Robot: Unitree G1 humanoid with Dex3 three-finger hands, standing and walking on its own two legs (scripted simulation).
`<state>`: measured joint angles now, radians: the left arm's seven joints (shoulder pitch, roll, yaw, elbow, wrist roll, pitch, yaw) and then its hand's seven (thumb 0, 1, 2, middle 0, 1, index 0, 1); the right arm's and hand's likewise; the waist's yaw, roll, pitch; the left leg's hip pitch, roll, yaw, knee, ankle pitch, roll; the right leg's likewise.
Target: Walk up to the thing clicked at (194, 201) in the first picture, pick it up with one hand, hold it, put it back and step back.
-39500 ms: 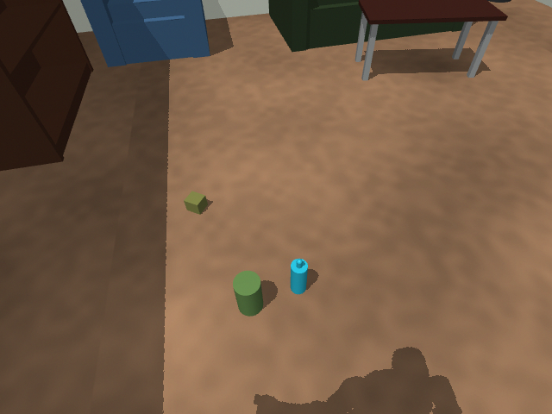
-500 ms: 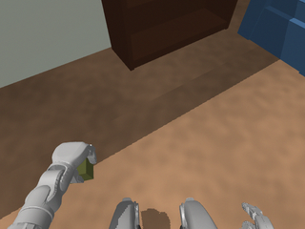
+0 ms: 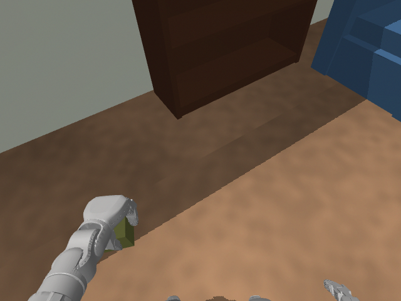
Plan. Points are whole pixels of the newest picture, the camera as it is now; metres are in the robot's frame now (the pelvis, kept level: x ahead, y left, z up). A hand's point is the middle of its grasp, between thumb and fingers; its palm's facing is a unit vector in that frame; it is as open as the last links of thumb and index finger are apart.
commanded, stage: hold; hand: left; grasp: from above
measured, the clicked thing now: (114, 228) +0.32 +0.23 -0.11
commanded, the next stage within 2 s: crouch in 2.00 s
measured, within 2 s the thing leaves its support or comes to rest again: neither
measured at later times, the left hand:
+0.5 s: hand (111, 220) +0.31 +0.21 -0.02, palm faces -0.47 -0.01 -0.89, open 7.8 cm
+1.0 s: hand (107, 227) +0.28 +0.21 +0.00, palm faces -0.46 -0.01 -0.89, open 7.7 cm
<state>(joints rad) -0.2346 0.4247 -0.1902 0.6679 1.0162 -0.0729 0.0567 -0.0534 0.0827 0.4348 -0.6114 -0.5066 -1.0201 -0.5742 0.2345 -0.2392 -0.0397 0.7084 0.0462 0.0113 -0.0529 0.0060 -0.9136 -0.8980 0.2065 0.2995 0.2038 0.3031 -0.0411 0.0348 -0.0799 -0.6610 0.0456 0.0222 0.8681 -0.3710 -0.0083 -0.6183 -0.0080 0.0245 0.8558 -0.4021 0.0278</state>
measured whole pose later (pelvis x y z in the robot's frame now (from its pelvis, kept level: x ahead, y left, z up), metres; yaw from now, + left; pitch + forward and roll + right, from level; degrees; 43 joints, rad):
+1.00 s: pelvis +0.00 +0.00 +0.03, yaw -1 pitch +2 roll +0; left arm -0.18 0.44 -0.21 0.53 1.00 -0.10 -0.08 -0.05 0.12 0.41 -0.57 -0.53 -0.99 -0.55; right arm 0.18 -0.25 -0.03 0.67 0.06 0.07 -0.07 0.01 -0.91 -0.90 0.21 0.30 0.20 0.30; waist 0.00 0.05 -0.02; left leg -0.38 0.04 0.04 0.61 -0.26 -0.01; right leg -0.36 -0.01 0.04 0.62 -0.30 0.02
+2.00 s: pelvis +0.01 +0.00 +0.04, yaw -1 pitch +1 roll +0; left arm -0.18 0.44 -0.21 0.51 0.99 -0.11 -0.09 -0.05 0.13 0.41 -0.56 -0.54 -1.00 -0.54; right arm 0.16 -0.24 -0.02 0.68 0.07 0.10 -0.09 0.01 -0.91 -0.89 0.21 0.30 0.20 0.30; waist 0.01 0.05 0.00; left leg -0.29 0.03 0.05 0.51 -0.23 -0.01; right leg -0.26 -0.02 0.04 0.52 -0.27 0.02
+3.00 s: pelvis -0.06 +0.01 -0.19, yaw -1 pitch +30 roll -4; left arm -0.61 0.48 -0.07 1.11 1.24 -0.18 0.34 -0.06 0.08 0.44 -0.62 -0.47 -0.94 -0.50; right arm 0.20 -0.23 -0.08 0.75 -0.05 0.04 -0.01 0.00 -0.91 -0.90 0.21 0.30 0.20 0.30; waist -0.12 0.04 -0.19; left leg -1.68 0.03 -0.04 1.71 -0.57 0.01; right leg -1.60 0.00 0.01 1.69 -0.62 0.04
